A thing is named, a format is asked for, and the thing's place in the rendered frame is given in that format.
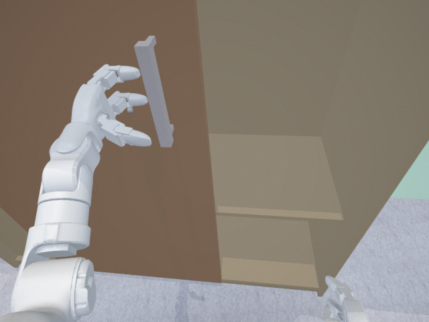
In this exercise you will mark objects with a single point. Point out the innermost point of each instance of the wardrobe door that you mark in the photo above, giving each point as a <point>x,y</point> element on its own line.
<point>12,234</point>
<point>152,209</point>

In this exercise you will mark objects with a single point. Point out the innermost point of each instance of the robot left hand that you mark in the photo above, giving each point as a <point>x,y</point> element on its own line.
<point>90,105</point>

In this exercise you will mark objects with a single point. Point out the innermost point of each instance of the robot left upper arm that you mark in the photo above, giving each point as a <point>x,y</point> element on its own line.
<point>61,290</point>

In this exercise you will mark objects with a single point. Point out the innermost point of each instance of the left robot forearm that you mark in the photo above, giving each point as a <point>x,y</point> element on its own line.
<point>61,225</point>

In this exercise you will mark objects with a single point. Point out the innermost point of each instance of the robot right hand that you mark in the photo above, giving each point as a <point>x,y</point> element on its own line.
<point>351,309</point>

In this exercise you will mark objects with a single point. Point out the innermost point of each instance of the handle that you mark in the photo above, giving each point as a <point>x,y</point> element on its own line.
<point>151,78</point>

